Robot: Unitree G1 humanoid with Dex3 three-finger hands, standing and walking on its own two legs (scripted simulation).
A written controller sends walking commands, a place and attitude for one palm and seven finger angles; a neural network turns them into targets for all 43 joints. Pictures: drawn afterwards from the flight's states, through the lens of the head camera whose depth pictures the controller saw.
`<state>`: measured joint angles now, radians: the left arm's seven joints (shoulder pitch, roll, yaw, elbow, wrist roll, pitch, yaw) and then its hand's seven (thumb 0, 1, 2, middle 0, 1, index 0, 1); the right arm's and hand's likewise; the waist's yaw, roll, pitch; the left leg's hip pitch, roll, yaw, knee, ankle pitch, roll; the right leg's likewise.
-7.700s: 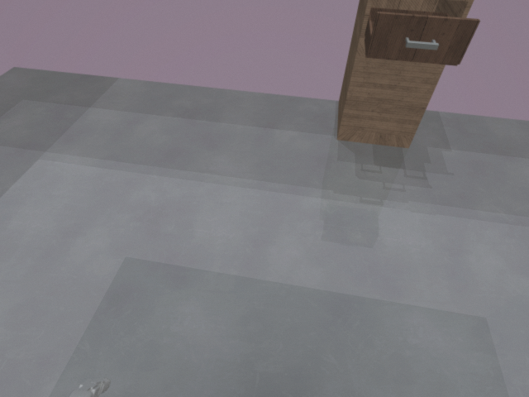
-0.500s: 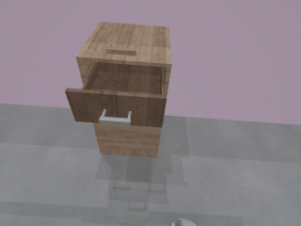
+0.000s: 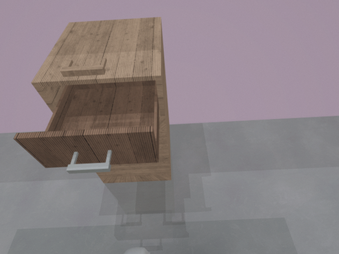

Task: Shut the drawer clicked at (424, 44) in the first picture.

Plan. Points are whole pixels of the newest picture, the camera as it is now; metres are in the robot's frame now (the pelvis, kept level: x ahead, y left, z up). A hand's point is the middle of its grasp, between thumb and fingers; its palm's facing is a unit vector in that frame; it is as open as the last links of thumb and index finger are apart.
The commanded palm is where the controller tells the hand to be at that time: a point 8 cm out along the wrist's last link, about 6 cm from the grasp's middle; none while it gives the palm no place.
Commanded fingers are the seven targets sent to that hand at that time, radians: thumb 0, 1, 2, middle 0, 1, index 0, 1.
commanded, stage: come to a stop and stand still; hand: left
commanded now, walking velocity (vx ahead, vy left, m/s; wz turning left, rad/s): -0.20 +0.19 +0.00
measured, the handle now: (90, 161) +0.37 +0.26 -0.06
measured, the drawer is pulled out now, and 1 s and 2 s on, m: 0.22 0.22 0.22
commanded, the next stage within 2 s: look again from close up in 1.02 s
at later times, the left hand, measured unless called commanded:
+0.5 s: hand out of the picture -0.03 +0.29 -0.17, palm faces +0.07 -0.95 -0.29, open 7.4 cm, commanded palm none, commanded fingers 0.00 0.90 0.90 -0.20 -0.30 -0.20 -0.30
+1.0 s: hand out of the picture -0.08 +0.29 -0.16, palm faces -0.01 -0.98 -0.21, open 7.3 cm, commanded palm none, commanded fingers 0.00 0.90 0.90 -0.20 -0.30 -0.20 -0.30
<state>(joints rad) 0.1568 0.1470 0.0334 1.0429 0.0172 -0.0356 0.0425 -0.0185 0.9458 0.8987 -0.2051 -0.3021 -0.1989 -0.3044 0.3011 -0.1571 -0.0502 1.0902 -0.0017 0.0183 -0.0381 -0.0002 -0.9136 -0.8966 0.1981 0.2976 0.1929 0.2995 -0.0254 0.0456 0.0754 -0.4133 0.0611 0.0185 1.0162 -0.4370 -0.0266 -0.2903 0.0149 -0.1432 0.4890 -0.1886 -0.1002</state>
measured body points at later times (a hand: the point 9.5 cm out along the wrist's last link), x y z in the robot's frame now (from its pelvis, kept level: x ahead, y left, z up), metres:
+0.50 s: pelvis -0.06 +0.08 -0.01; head -0.09 +0.07 +0.44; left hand -0.04 +0.34 -0.15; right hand +0.03 -0.15 -0.15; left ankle -0.07 +0.17 -0.74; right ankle +0.03 -0.05 -0.72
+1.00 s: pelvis -0.10 +0.12 +0.00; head -0.10 +0.11 +0.45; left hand -0.08 +0.34 -0.15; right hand -0.14 -0.10 -0.16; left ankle -0.07 +0.17 -0.74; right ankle -0.07 +0.00 -0.73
